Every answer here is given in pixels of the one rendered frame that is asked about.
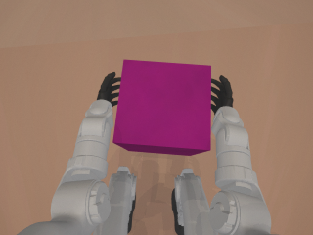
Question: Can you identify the robot left thigh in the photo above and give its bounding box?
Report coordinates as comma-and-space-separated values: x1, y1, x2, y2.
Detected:
93, 171, 137, 235

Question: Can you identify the right robot shin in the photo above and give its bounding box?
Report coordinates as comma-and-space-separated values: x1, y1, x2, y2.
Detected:
176, 168, 202, 225

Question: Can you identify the right robot upper arm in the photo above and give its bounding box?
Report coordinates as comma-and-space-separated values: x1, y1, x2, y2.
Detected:
208, 189, 279, 235

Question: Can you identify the left robot hand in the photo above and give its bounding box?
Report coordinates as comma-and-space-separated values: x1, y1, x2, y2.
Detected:
97, 72, 121, 107

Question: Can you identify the right robot forearm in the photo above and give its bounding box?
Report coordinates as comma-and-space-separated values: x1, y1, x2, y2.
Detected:
211, 106, 272, 224

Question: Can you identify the carton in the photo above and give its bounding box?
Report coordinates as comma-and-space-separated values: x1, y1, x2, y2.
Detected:
112, 59, 211, 156

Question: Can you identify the left robot upper arm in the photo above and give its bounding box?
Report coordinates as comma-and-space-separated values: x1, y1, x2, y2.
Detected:
17, 179, 111, 235

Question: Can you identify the left robot forearm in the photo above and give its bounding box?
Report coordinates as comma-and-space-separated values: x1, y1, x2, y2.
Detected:
51, 99, 114, 217

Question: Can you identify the right robot hand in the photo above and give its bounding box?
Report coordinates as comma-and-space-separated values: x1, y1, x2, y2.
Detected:
211, 75, 234, 114

